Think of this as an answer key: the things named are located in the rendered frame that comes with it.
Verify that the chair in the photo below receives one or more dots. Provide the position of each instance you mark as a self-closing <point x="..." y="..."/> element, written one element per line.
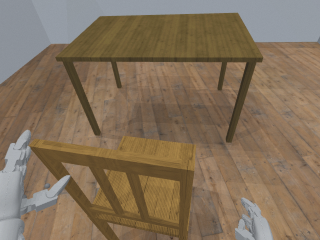
<point x="148" y="184"/>

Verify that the robot right hand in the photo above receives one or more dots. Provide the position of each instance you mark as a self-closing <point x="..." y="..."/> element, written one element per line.
<point x="258" y="226"/>

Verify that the robot left forearm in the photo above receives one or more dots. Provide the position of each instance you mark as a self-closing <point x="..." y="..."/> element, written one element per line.
<point x="12" y="229"/>

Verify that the table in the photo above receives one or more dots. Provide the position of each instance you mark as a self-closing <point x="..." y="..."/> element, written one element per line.
<point x="201" y="37"/>

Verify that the robot left hand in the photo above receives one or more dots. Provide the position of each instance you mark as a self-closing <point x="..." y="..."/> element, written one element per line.
<point x="12" y="203"/>

